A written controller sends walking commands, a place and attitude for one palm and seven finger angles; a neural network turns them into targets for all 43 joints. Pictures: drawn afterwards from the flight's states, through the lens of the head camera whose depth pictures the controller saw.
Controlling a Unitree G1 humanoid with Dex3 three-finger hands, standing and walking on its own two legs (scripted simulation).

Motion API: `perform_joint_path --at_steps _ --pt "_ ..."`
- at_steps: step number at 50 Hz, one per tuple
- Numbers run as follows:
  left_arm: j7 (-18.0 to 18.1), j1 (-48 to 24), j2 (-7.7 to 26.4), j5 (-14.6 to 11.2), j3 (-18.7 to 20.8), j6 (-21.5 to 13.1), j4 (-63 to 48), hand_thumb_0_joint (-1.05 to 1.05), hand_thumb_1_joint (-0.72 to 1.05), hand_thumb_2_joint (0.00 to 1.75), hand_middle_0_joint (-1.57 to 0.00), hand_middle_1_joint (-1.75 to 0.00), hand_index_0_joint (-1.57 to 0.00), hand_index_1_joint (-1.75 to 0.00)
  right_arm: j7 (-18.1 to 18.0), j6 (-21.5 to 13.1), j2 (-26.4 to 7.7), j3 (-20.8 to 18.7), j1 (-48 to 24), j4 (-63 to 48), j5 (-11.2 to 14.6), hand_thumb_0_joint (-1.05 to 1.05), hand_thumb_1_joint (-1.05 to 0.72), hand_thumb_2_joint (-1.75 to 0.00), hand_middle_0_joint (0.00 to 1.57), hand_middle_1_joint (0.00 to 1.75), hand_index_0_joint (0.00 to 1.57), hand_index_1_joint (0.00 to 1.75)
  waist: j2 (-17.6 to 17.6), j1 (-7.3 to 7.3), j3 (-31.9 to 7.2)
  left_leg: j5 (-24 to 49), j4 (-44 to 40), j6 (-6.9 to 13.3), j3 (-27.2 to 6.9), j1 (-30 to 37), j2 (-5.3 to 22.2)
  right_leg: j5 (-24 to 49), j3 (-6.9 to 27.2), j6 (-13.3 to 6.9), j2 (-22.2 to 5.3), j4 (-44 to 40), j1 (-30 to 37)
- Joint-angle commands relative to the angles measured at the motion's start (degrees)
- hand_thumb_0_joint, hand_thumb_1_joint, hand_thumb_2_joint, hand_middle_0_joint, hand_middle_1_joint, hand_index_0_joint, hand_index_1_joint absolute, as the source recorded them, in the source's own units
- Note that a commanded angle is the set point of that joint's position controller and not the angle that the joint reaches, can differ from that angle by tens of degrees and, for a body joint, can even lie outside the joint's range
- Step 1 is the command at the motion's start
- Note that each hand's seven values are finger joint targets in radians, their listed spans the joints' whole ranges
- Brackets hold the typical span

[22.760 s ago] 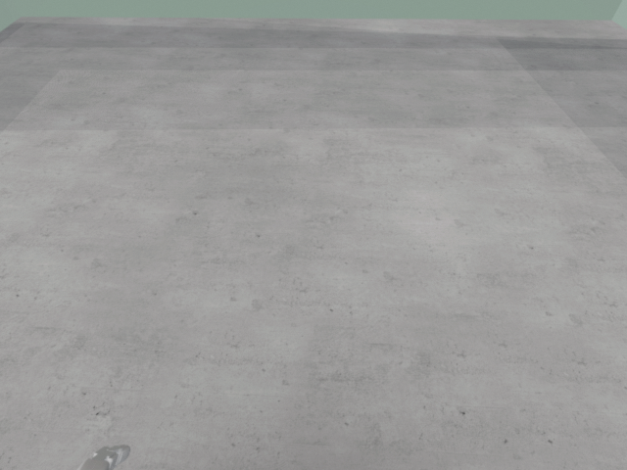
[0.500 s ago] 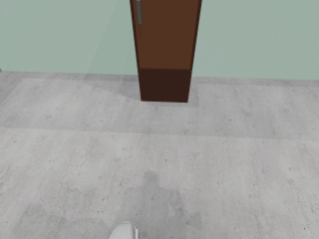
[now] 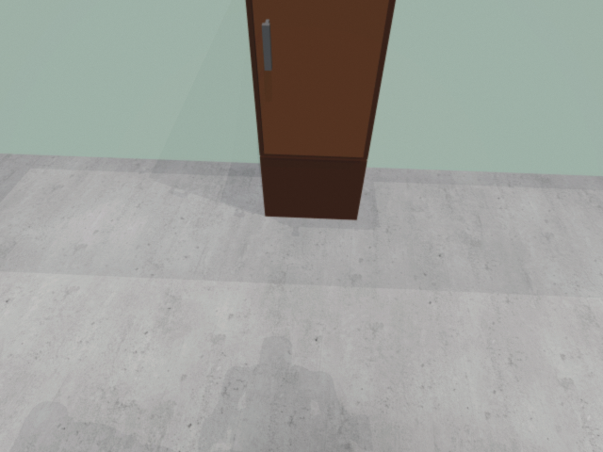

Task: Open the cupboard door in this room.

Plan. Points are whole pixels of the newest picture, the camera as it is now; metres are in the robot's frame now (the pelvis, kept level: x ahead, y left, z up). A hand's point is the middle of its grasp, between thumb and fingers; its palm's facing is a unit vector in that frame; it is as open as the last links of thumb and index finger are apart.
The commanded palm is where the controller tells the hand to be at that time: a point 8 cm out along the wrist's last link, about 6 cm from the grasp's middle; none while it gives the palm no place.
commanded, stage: stand and wait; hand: left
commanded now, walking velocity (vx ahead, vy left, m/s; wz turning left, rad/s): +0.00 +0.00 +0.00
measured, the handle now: (267, 44) +1.19 +0.19 +0.04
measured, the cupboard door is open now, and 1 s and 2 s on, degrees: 0 0 0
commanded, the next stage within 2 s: look at it before walking up in 0.58 s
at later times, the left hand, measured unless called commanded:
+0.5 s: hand out of the picture +0.02 +0.12 -0.16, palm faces +0.05 -0.98 -0.17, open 7.3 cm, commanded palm none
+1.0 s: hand out of the picture +0.02 +0.12 -0.17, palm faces +0.06 -0.98 -0.17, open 7.3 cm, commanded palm none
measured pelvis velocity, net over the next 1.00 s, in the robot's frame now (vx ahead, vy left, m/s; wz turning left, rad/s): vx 0.05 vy -0.04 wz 0.01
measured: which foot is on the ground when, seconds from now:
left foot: down 0.00-1.00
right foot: up 0.00-0.00, down 0.02-1.00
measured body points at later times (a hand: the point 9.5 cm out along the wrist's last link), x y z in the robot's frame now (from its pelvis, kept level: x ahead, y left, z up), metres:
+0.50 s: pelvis +0.04 -0.03 +0.01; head +0.05 -0.04 +0.46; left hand +0.02 +0.17 -0.15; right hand +0.00 -0.23 -0.16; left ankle +0.04 +0.10 -0.73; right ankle +0.01 -0.13 -0.73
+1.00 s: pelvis +0.05 -0.04 +0.01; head +0.06 -0.04 +0.46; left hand +0.02 +0.17 -0.15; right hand +0.03 -0.24 -0.16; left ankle +0.04 +0.10 -0.73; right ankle +0.01 -0.13 -0.73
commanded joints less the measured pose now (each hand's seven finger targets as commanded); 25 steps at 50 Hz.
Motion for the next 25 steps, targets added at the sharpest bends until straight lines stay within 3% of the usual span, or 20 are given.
perform_joint_path --at_steps 1,2,3,4,6,9,13,25 --pt "-0.2 7.0 4.6 0.3 -0.5 -0.8 0.5 0.00 0.90 0.90 -0.20 -0.30 -0.20 -0.30 0.2 0.4 -2.5 0.2 2.7 -1.4 0.7 0.00 -0.90 -0.90 0.20 0.30 0.20 0.30 -3.9 -0.48 3.0 -7.0 -6.0 -2.1 -7.9 -3.2 5.7 2.7 8.6 -2.9 -5.3 -17.5 1.5" --pt "-0.2 4.4 6.1 0.0 -0.5 -0.8 -0.3 0.00 0.90 0.90 -0.20 -0.30 -0.20 -0.30 0.6 0.6 -2.0 0.5 4.1 -0.8 0.7 0.00 -0.90 -0.90 0.20 0.30 0.20 0.30 -3.9 -1.49 4.5 -5.9 -5.8 -2.8 -7.2 -0.9 4.6 -0.2 9.2 -4.2 -7.3 -19.6 -2.1" --pt "-0.3 3.2 6.6 -0.2 -0.3 -1.1 -0.5 0.00 0.90 0.90 -0.20 -0.30 -0.20 -0.30 0.5 0.9 -1.8 0.7 5.2 -0.2 0.2 0.00 -0.90 -0.90 0.20 0.30 0.20 0.30 -9.3 -1.94 5.0 -3.6 -5.0 -3.2 -6.6 1.3 3.9 -1.8 10.2 -5.2 -7.1 -21.0 -4.9" --pt "-0.3 2.6 6.4 -0.4 -0.4 -1.4 -0.4 0.00 0.90 0.90 -0.20 -0.30 -0.20 -0.30 0.5 0.9 -2.5 0.7 6.2 0.6 0.1 0.00 -0.90 -0.90 0.20 0.30 0.20 0.30 -11.5 -2.27 5.2 -1.6 -4.7 -3.2 -6.6 3.8 4.4 -2.0 9.9 -5.6 -6.7 -21.7 -6.5" --pt "-0.3 2.9 5.0 -0.7 -0.7 -1.5 -0.3 0.00 0.90 0.90 -0.20 -0.30 -0.20 -0.30 0.3 0.4 -2.9 1.0 8.2 1.8 0.1 0.00 -0.90 -0.90 0.20 0.30 0.20 0.30 -6.5 -2.43 3.5 3.5 -7.2 -2.6 -7.7 6.6 5.8 3.3 7.0 -5.0 -4.5 -19.2 -4.6" --pt "0.1 5.4 4.3 -1.0 -0.8 -1.6 0.3 0.00 0.90 0.90 -0.20 -0.30 -0.20 -0.30 0.1 -0.5 -3.2 1.5 9.1 3.2 0.4 0.00 -0.90 -0.90 0.20 0.30 0.20 0.30 0.6 -1.07 0.4 8.5 -9.2 -2.1 -8.4 5.5 7.1 11.7 4.5 -3.9 -2.8 -16.1 3.2" --pt "0.4 6.9 4.1 -1.1 -0.8 -1.6 1.2 0.00 0.90 0.90 -0.20 -0.30 -0.20 -0.30 -0.3 -0.5 -2.7 1.7 9.8 4.1 0.5 0.00 -0.90 -0.90 0.20 0.30 0.20 0.30 1.4 -0.64 -0.8 9.8 -8.8 -2.4 -7.9 5.7 7.2 16.3 4.0 -4.1 -3.1 -16.1 6.4" --pt "0.8 9.3 1.8 -1.0 -1.2 -1.4 2.6 0.00 0.90 0.90 -0.20 -0.30 -0.20 -0.30 -0.8 0.3 -1.0 1.4 11.8 5.7 0.6 0.00 -0.90 -0.90 0.20 0.30 0.20 0.30 0.0 -1.08 3.1 6.8 -8.5 -2.6 -7.3 6.5 7.1 13.9 4.0 -4.2 -2.6 -18.0 4.0"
